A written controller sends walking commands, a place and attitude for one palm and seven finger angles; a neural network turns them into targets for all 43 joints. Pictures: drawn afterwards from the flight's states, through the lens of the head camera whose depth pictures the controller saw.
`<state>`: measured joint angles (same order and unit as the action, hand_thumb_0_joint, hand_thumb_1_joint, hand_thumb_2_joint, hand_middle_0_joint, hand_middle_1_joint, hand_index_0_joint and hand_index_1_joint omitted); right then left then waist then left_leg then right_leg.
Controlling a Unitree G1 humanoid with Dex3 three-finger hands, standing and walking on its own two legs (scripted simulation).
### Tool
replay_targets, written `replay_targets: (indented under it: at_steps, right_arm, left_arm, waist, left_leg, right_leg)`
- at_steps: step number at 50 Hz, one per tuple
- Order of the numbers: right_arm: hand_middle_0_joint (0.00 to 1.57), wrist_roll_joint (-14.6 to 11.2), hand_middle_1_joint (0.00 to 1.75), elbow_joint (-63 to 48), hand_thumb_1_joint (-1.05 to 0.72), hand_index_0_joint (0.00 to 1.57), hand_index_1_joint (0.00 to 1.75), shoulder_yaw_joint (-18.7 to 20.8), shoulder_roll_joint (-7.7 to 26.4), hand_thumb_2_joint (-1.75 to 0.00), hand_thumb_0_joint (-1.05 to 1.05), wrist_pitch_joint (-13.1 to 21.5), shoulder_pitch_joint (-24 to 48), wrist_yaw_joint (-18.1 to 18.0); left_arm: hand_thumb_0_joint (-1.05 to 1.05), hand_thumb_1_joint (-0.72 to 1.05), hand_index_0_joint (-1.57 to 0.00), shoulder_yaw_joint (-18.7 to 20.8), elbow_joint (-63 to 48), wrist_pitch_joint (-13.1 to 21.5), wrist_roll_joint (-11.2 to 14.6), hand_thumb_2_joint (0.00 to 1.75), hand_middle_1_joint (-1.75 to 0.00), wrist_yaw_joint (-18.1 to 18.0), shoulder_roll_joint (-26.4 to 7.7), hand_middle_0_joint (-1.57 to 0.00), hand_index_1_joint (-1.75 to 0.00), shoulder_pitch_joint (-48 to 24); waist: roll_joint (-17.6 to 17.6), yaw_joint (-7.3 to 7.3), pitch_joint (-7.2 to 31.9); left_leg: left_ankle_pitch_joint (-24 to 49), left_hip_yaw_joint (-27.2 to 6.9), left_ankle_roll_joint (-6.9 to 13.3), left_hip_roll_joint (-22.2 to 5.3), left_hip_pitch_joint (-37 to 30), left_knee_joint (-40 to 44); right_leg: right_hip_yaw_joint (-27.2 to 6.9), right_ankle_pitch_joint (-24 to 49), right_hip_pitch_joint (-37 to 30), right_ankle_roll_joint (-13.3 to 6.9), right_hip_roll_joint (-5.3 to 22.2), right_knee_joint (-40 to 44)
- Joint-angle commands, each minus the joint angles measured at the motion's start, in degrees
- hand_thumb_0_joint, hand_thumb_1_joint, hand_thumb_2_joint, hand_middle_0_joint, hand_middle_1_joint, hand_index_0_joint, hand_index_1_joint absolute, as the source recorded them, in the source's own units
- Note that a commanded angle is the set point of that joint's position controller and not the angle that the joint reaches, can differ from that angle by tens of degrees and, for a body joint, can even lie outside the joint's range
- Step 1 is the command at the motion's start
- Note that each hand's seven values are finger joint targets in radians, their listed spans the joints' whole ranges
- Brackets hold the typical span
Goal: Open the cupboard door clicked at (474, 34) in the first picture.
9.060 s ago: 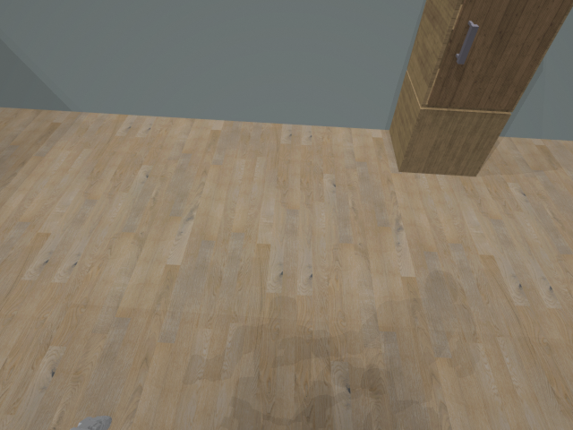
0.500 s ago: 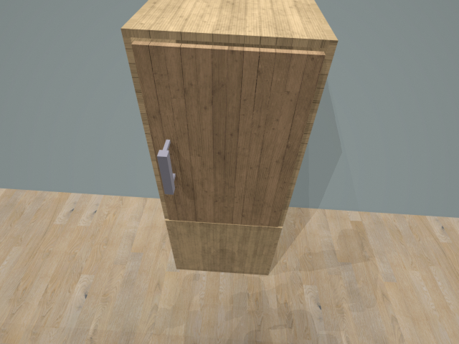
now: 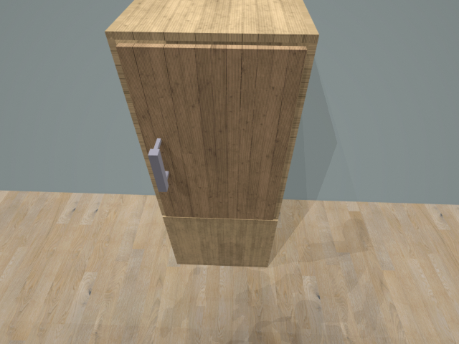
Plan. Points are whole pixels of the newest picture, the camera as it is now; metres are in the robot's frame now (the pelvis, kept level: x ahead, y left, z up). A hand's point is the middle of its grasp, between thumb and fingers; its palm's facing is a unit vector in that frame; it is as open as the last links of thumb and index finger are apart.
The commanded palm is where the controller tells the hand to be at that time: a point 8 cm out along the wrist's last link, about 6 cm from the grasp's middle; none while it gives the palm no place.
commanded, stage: look again from close up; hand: left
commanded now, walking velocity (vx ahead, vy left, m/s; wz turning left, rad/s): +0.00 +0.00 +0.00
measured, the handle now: (160, 165) +0.56 +0.21 -0.05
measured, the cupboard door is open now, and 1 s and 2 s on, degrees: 0 0 0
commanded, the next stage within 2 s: raise the hand with hooked fingers in 0.28 s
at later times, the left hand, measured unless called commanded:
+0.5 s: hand out of the picture +0.13 +0.18 -0.08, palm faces +0.28 -0.95 -0.14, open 7.5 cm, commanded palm +0.10 +0.23 -0.07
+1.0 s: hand (117, 319) +0.18 +0.21 -0.06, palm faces +0.02 -1.00 -0.05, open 9.8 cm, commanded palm +0.15 +0.27 -0.06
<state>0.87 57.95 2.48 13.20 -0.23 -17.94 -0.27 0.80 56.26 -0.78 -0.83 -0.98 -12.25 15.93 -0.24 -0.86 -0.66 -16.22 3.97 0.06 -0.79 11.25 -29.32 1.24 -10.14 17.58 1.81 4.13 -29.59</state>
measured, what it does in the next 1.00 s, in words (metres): lowers itself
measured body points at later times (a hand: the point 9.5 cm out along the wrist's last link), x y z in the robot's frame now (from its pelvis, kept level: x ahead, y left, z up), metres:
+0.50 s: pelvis +0.00 -0.01 +0.00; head +0.00 -0.02 +0.45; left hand +0.11 +0.23 -0.07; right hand +0.06 -0.25 -0.14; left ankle +0.00 +0.12 -0.73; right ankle +0.06 -0.14 -0.73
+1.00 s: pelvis +0.00 -0.01 -0.11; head +0.08 +0.02 +0.33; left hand +0.17 +0.27 -0.06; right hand +0.25 -0.20 -0.17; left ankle +0.00 +0.12 -0.73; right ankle +0.06 -0.14 -0.73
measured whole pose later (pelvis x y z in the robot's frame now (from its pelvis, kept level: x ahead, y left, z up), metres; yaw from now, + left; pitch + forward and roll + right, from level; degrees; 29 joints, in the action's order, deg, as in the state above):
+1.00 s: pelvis +0.00 -0.01 -0.11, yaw +4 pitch +16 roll -3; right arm -1.1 30.2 1.2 11.6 15.0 -7.7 -1.2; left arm 14.2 -3.8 23.2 17.4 24.9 -14.4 24.6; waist 0.2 2.8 7.5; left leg -37.0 -4.2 -1.3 -2.1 55.5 -76.7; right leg 5.4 -29.5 57.7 0.5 3.3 -71.7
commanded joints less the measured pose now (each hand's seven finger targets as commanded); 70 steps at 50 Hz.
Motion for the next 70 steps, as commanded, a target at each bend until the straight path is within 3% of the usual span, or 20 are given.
replay_targets:
  at_steps: [1,18,19,20,21,22,23,24,26,27,29,32,37,39,42,45,52,54,58,70]
  right_arm:
    - [0.2,0.1,0.3,-2.5,-0.9,0.2,0.3,0.8,6.5,-0.9,0.0,1.2,0.4,-0.4]
    - [0.2,-0.2,0.3,2.6,-0.9,0.2,0.3,-0.1,3.0,-0.9,0.0,1.0,-1.9,-0.7]
    - [0.2,-0.3,0.3,-0.9,-0.9,0.2,0.3,-0.6,3.9,-0.9,0.0,1.8,2.6,-0.4]
    - [0.2,-3.4,0.3,-21.1,-0.9,0.2,0.3,-0.1,11.3,-0.9,0.0,10.8,5.7,-3.2]
    - [0.2,-3.4,0.3,-19.0,-0.9,0.2,0.3,-0.9,7.5,-0.9,0.0,15.9,10.5,-5.7]
    - [0.2,-4.7,0.3,-18.5,-0.9,0.2,0.3,-0.8,4.7,-0.9,0.0,18.0,11.1,-5.6]
    - [0.2,-4.7,0.3,-16.7,-0.9,0.2,0.3,-0.8,5.9,-0.9,0.0,18.9,7.8,-5.3]
    - [0.2,-3.8,0.3,-19.8,-0.9,0.2,0.3,0.1,7.3,-0.9,0.0,20.3,8.8,-4.8]
    - [0.2,-1.9,0.3,-22.6,-0.9,0.2,0.3,1.7,7.4,-0.9,0.0,21.8,8.2,-3.6]
    - [0.2,-2.0,0.3,-24.6,-0.9,0.2,0.3,2.5,7.3,-0.9,0.0,22.4,8.1,-2.5]
    - [0.2,-1.3,0.3,-28.1,-0.9,0.2,0.3,3.3,6.8,-0.9,0.0,23.0,9.2,-0.7]
    - [0.2,-1.6,0.3,-32.0,-0.9,0.2,0.3,4.0,7.9,-0.9,0.0,23.2,10.0,1.2]
    - [0.2,-2.9,0.3,-40.1,-0.9,0.2,0.3,3.6,9.1,-0.9,0.0,21.5,10.9,-1.1]
    - [0.2,-2.8,0.3,-39.6,-0.9,0.2,0.3,3.6,8.2,-0.9,0.0,20.5,9.0,-1.6]
    - [0.2,-1.8,0.3,-37.7,-0.9,0.2,0.3,3.2,8.2,-0.9,0.0,19.0,7.9,-2.1]
    - [0.2,-2.0,0.3,-36.1,-0.9,0.2,0.3,3.1,7.9,-0.9,0.0,18.4,8.0,-1.9]
    - [0.2,-2.7,0.3,-36.3,-0.9,0.2,0.3,2.5,7.5,-0.9,0.0,17.0,10.8,-2.3]
    - [0.2,-2.7,0.3,-36.8,-0.9,0.2,0.3,2.3,7.4,-0.9,0.0,17.2,10.3,-2.2]
    - [0.2,-2.5,0.3,-36.6,-0.9,0.2,0.3,1.7,7.7,-0.9,0.0,17.6,9.5,-2.4]
    - [0.2,-3.1,0.3,-37.0,-0.9,0.2,0.3,1.3,9.9,-0.9,0.0,17.6,6.1,-2.8]
  left_arm:
    - [0.0,0.9,-0.2,1.7,-2.1,1.6,-0.1,0.9,-0.3,-0.7,-8.4,-0.2,-0.3,-0.1]
    - [0.0,0.9,-0.2,0.8,1.7,1.8,0.0,0.9,-0.3,-1.1,-4.8,-0.2,-0.3,0.9]
    - [0.0,0.9,-0.2,0.4,4.2,2.0,-0.1,0.9,-0.3,-3.3,-5.1,-0.2,-0.3,5.2]
    - [0.0,0.88,-0.2,12.6,-81.6,15.8,11.3,0.89,-0.32,-2.1,-19.9,-0.2,-0.32,-40.2]
    - [0.0,0.85,-0.2,10.8,-65.4,13.3,7.5,0.88,-0.33,-4.3,-15.8,-0.2,-0.33,-8.1]
    - [0.0,0.83,-0.21,4.3,-56.0,6.8,10.5,0.87,-0.34,-5.3,-1.7,-0.21,-0.34,5.9]
    - [0.0,0.81,-0.21,5.0,-52.1,7.3,11.5,0.86,-0.36,-4.4,-0.5,-0.21,-0.36,2.5]
    - [0.0,0.78,-0.21,6.5,-52.9,11.4,12.1,0.85,-0.37,-2.8,-2.3,-0.21,-0.37,-1.8]
    - [0.0,0.74,-0.21,9.0,-44.2,19.9,13.0,0.83,-0.4,2.3,-0.4,-0.21,-0.4,8.0]
    - [0.0,0.71,-0.21,11.0,-40.1,24.2,13.6,0.82,-0.42,5.9,-0.8,-0.21,-0.42,13.5]
    - [0.0,0.67,-0.22,11.6,-40.3,33.8,15.1,0.8,-0.45,13.4,0.1,-0.22,-0.45,17.3]
    - [0.0,0.6,-0.22,13.7,-40.6,43.9,16.6,0.77,-0.5,25.2,-4.5,-0.22,-0.5,14.4]
    - [0.0,0.48,-0.23,17.7,-58.9,36.2,23.5,0.72,-0.57,29.8,-8.9,-0.23,-0.57,5.8]
    - [0.0,0.43,-0.23,17.9,-67.6,34.0,22.9,0.7,-0.6,27.8,-9.0,-0.23,-0.6,6.1]
    - [0.0,0.36,-0.24,16.6,-75.6,32.5,20.3,0.67,-0.64,25.2,-10.0,-0.24,-0.64,1.8]
    - [0.0,0.29,-0.24,15.0,-75.4,30.0,18.4,0.64,-0.69,24.9,-8.6,-0.24,-0.69,4.5]
    - [0.0,0.13,-0.25,20.4,-66.6,21.9,21.1,0.57,-0.8,26.6,-10.6,-0.25,-0.8,8.7]
    - [0.0,0.08,-0.26,21.2,-68.8,22.2,21.5,0.55,-0.82,26.0,-11.2,-0.26,-0.82,8.1]
    - [0.0,-0.01,-0.27,21.9,-67.3,24.4,22.2,0.51,-0.88,25.3,-11.9,-0.27,-0.88,5.4]
    - [0.0,-0.29,-0.29,23.8,-64.8,25.5,22.4,0.39,-1.07,26.5,-16.2,-0.29,-1.07,-0.6]
  waist:
    - [1.2,0.6,-3.0]
    - [1.4,0.31,-3.0]
    - [3.1,2.62,-3.2]
    - [-7.5,-3.45,22.3]
    - [-13.3,2.89,18.0]
    - [-10.1,0.84,6.9]
    - [-1.6,-1.61,-2.2]
    - [1.2,-2.35,-7.6]
    - [10.1,0.29,-3.8]
    - [7.7,2.44,-1.6]
    - [12.4,4.1,5.7]
    - [3.9,3.56,8.0]
    - [2.1,3.15,17.9]
    - [-3.7,2.65,22.1]
    - [-4.5,0.44,22.5]
    - [-7.9,0.14,23.1]
    - [-2.3,2.01,23.1]
    - [-1.8,2.16,26.1]
    - [-0.1,1.62,23.6]
    - [-6.0,1.36,22.4]
  left_leg:
    - [-3.8,-5.5,1.4,-4.2,6.9,9.3]
    - [1.4,-4.3,0.4,-4.5,3.2,10.0]
    - [2.0,-1.4,-0.8,-6.6,5.5,0.8]
    - [5.2,-2.4,0.7,1.2,-5.2,8.5]
    - [2.9,-0.4,1.0,1.3,-2.5,8.7]
    - [-4.3,-2.4,-0.7,0.7,5.8,9.2]
    - [-7.4,-3.4,-0.5,1.3,9.5,7.1]
    - [-9.5,-4.6,-0.1,1.8,13.5,3.4]
    - [-10.5,-3.5,-0.4,2.3,20.2,-4.2]
    - [-9.8,-2.4,-1.0,2.9,23.0,-8.1]
    - [-7.7,-2.0,-0.9,3.0,29.1,-16.3]
    - [-10.1,-2.0,-0.9,3.5,38.4,-26.3]
    - [-9.3,-2.5,1.0,3.3,42.1,-33.0]
    - [-3.3,-3.3,1.1,2.3,38.6,-33.5]
    - [3.9,-4.9,1.5,1.2,37.3,-35.7]
    - [6.3,-5.6,1.3,0.8,35.3,-34.9]
    - [2.5,-6.5,0.3,1.4,38.6,-32.5]
    - [2.0,-6.4,0.4,1.5,37.7,-32.1]
    - [-0.9,-6.6,0.3,1.4,39.6,-31.6]
    - [-2.6,-6.2,0.3,1.7,36.7,-28.7]
  right_leg:
    - [-5.2,-7.3,-3.1,-2.8,2.9,8.0]
    - [-4.4,-3.3,-4.4,-2.3,2.6,10.0]
    - [-3.7,9.1,-5.6,-2.6,4.4,5.0]
    - [-0.2,3.4,-13.5,-2.8,-0.8,3.7]
    - [1.7,-4.0,-11.1,-4.8,-2.7,0.1]
    - [5.0,-7.9,-4.4,-3.6,-2.9,1.3]
    - [5.5,-9.6,1.1,-2.3,-3.4,2.0]
    - [5.1,-15.0,6.6,-1.8,-3.0,1.8]
    - [4.9,-22.9,13.0,-1.8,-3.0,-2.9]
    - [3.5,-23.6,13.9,-2.3,-2.5,-6.1]
    - [1.7,-22.0,16.6,-2.7,-2.6,-13.8]
    - [-3.5,-23.7,22.2,-4.1,-1.3,-21.1]
    - [-5.5,-24.5,24.4,-3.3,-2.6,-26.0]
    - [-3.2,-14.2,23.4,-3.3,-3.5,-29.1]
    - [0.0,-3.7,25.4,-3.6,-4.9,-33.4]
    - [2.1,-2.7,27.7,-3.2,-4.8,-33.5]
    - [3.5,-7.2,25.6,-3.1,-4.8,-32.1]
    - [3.3,-8.0,25.2,-2.7,-4.4,-31.7]
    - [3.3,-12.0,26.8,-2.9,-4.6,-31.2]
    - [3.5,-13.2,27.0,-3.2,-4.4,-29.6]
